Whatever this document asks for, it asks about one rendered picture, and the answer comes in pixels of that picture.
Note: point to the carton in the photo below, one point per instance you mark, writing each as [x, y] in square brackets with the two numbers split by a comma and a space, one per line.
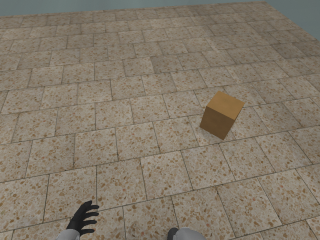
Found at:
[220, 114]

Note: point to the left robot forearm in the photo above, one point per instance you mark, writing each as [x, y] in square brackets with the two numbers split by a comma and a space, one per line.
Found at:
[68, 234]

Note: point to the left robot hand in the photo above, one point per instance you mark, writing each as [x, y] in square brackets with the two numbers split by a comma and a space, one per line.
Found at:
[77, 222]

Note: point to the robot right shin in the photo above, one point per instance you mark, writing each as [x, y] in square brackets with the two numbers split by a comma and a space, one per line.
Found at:
[183, 228]

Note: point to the right robot thigh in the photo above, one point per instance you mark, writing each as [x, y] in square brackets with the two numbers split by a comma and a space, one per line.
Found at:
[188, 234]

